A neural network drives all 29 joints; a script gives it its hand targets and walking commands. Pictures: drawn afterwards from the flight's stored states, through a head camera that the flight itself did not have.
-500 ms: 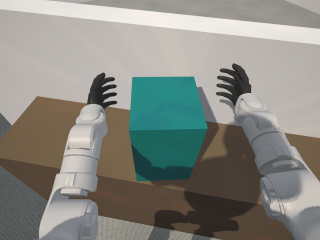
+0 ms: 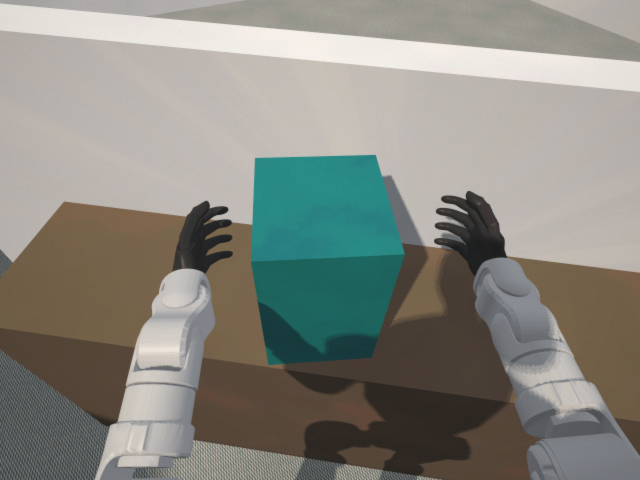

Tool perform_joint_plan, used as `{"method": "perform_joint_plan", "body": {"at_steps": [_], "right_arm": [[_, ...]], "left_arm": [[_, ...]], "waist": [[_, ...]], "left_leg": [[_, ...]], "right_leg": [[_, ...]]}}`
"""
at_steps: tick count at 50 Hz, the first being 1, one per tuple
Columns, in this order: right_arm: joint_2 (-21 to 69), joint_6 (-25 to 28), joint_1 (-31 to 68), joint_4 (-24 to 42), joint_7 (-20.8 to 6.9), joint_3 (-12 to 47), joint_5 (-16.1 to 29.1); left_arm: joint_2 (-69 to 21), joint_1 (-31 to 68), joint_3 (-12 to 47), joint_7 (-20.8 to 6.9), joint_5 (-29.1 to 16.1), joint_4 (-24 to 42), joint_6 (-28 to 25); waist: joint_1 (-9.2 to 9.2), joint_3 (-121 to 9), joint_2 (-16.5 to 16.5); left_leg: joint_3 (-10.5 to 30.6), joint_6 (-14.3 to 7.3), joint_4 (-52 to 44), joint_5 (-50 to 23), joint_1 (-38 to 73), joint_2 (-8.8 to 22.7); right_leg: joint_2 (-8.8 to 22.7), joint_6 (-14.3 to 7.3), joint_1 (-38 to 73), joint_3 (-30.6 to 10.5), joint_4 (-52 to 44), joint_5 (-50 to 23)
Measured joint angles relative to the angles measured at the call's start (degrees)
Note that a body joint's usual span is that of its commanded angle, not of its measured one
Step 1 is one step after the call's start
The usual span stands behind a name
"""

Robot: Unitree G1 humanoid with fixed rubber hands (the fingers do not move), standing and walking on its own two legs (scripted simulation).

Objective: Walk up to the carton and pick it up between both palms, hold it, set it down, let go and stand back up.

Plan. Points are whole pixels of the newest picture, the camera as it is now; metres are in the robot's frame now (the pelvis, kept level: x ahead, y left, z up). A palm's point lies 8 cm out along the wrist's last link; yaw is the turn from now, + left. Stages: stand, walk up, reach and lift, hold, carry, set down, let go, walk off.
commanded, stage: set down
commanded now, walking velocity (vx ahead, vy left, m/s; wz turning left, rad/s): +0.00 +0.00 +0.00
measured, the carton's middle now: (318, 266) +0.42 +0.04 -0.01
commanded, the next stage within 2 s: none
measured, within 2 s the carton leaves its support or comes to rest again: neither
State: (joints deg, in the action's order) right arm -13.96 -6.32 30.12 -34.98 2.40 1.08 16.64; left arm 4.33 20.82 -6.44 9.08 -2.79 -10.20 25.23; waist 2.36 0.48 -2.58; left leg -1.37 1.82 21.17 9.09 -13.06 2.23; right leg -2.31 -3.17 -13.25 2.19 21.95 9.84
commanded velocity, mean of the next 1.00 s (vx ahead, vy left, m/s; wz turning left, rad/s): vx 0.00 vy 0.00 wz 0.00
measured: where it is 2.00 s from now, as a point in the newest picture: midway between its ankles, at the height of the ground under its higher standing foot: outside the picture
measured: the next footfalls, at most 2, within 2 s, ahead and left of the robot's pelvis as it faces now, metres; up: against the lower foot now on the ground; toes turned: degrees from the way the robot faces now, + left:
none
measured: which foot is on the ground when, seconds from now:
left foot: down 0.00-1.00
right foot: down 0.00-1.00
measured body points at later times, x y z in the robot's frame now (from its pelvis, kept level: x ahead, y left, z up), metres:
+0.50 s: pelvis +0.00 +0.00 +0.00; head +0.01 +0.02 +0.45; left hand +0.30 +0.20 +0.02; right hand +0.32 -0.18 +0.02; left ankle +0.02 +0.14 -0.74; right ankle +0.02 -0.08 -0.74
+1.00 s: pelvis +0.02 +0.01 -0.01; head +0.03 +0.02 +0.44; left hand +0.25 +0.19 -0.04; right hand +0.27 -0.20 -0.04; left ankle +0.02 +0.14 -0.74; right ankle +0.02 -0.08 -0.74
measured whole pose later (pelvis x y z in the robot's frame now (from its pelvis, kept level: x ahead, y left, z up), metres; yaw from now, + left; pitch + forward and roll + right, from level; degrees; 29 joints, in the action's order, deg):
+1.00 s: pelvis +0.02 +0.01 -0.01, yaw +0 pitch +0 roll +0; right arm -10.1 29.7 1.6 -49.9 -4.4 2.7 13.2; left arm 3.3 -4.9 1.3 10.2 -1.8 -35.1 -22.7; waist 2.0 0.3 -2.6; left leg -1.5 1.5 26.5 14.0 -12.7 1.9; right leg -2.3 -2.8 -12.9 1.1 27.0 14.4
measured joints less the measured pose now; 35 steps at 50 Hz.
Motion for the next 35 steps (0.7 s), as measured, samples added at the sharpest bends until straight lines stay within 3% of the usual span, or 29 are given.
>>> {"method": "perform_joint_plan", "body": {"at_steps": [12,17,25,35], "right_arm": [[2.32,8.57,-9.62,0.15,-2.2,-0.43,-1.93],[2.76,13.32,-14.79,0.01,-2.69,0.65,-2.51],[3.77,17.48,-19.07,-3.19,-4.36,-0.54,-2.96],[4.22,27.01,-26.13,-7.67,-5.45,1.04,-2.86]], "left_arm": [[-1.81,-8.01,2.27,1.28,1.66,-4.17,-12.6],[-2.59,-12.1,2.47,0.6,2.63,-6.65,-19.54],[-1.29,-14.93,4.49,2.2,1.86,-12.92,-28.19],[-2.6,-22.72,5.71,1.43,3.37,-18.56,-39.32]], "waist": [[0.45,0.23,-0.56],[0.38,-0.26,-0.41],[0.28,-1.13,-1.0],[0.26,-0.76,-0.88]], "left_leg": [[-0.04,0.19,-0.71,-0.33,0.68,0.07],[0.08,0.18,-0.75,-0.02,1.51,0.06],[0.09,0.06,-0.27,0.43,1.56,-0.32],[-0.08,-0.11,1.19,2.07,2.36,-0.23]], "right_leg": [[-0.17,-0.19,0.46,-0.23,-0.34,-0.18],[-0.19,-0.15,1.39,-0.22,-0.54,0.04],[0.14,-0.09,1.07,-0.36,0.82,1.0],[-0.01,0.17,2.2,-0.74,1.35,2.01]]}}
